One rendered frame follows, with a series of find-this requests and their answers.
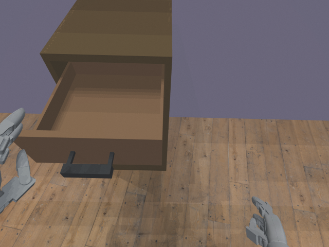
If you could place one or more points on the robot right hand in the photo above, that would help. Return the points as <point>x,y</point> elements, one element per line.
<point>271,229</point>

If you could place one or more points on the handle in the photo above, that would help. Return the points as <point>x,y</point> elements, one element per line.
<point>70,170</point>

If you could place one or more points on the drawer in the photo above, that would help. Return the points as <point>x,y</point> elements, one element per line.
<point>97,108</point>

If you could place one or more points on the robot left hand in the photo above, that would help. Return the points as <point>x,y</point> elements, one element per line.
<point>10,128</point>

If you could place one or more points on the cabinet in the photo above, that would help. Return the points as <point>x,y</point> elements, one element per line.
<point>116,31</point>

